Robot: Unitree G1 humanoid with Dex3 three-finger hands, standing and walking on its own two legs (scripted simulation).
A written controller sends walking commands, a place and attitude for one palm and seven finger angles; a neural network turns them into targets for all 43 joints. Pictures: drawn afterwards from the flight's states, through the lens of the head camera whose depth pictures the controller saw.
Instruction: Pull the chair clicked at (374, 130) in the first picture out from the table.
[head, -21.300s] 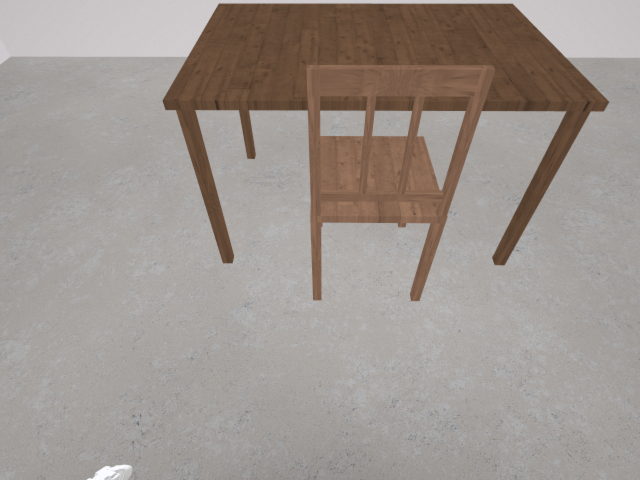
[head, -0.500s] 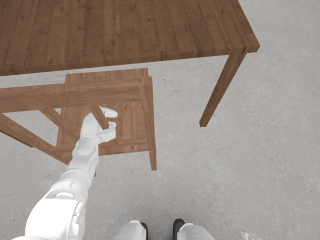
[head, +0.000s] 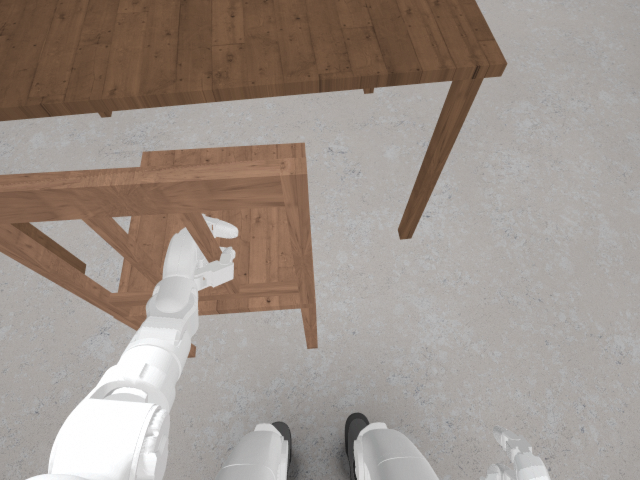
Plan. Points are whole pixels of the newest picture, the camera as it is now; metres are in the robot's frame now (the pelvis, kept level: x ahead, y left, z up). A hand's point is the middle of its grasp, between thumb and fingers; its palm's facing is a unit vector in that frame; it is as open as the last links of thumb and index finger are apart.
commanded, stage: step backward, pulling the chair out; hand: left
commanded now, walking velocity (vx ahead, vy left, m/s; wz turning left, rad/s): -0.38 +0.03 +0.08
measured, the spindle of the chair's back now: (141, 261) +0.41 +0.26 -0.08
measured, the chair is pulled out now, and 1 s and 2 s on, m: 0.15 0.26 0.37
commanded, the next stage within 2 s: none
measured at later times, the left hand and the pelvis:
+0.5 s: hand (228, 321) +0.31 +0.12 -0.06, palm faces +0.02 -0.98 -0.20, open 5.3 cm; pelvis -0.07 -0.01 -0.01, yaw +1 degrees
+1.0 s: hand (224, 339) +0.28 +0.12 -0.06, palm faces -0.02 -0.99 -0.17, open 5.2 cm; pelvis -0.11 +0.01 +0.00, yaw +4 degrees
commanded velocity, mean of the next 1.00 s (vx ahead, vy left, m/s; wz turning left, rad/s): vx -0.38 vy -0.03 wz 0.04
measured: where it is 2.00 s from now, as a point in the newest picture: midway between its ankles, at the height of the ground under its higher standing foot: outside the picture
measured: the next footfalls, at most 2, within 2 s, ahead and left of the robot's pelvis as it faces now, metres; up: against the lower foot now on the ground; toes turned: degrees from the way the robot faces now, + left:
left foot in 0.60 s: -0.13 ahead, +0.12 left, +0.00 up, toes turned +2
right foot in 0.78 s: +0.00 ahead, -0.11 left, +0.00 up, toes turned +2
